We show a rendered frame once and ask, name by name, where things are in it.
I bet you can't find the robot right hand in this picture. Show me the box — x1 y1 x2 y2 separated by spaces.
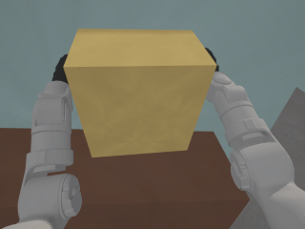
205 48 219 72

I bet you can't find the left robot upper arm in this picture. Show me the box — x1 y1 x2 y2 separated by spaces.
2 173 82 229

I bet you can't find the robot left hand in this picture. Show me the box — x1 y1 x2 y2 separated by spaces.
52 54 69 84

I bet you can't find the carton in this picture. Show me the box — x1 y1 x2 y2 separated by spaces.
63 29 217 157

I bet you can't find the right robot upper arm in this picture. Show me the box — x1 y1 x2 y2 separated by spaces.
230 140 305 229

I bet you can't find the left robot forearm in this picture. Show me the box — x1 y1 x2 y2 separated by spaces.
17 80 74 218

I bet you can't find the pedestal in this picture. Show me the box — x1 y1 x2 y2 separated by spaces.
0 128 250 229

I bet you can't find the right robot forearm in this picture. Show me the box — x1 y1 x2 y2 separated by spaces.
206 72 295 180

